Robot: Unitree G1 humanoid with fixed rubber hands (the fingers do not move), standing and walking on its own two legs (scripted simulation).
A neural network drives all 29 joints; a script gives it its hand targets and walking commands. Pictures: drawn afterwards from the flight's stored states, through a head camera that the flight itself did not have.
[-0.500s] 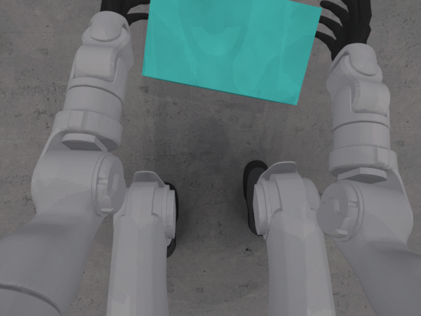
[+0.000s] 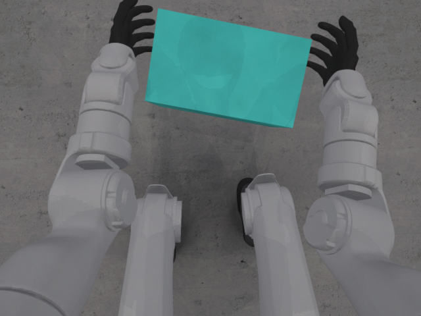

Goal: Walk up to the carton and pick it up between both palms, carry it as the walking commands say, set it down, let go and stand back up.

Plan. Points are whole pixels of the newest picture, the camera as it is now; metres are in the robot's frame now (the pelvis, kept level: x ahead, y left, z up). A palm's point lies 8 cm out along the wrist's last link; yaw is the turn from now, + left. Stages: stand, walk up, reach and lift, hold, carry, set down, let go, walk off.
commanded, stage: reach and lift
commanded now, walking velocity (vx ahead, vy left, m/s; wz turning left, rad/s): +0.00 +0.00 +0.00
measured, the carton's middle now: (224, 78) +0.51 -0.06 -0.19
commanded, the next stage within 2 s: none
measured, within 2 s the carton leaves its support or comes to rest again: neither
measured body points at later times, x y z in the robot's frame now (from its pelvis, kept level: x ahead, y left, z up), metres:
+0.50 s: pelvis +0.01 +0.00 +0.05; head +0.28 -0.01 +0.42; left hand +0.53 +0.11 -0.03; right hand +0.48 -0.23 -0.02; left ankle +0.10 +0.12 -0.42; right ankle +0.14 -0.14 -0.42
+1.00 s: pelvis +0.03 +0.00 +0.12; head +0.25 -0.01 +0.51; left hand +0.52 +0.12 +0.05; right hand +0.46 -0.23 +0.06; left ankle +0.10 +0.12 -0.42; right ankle +0.14 -0.14 -0.42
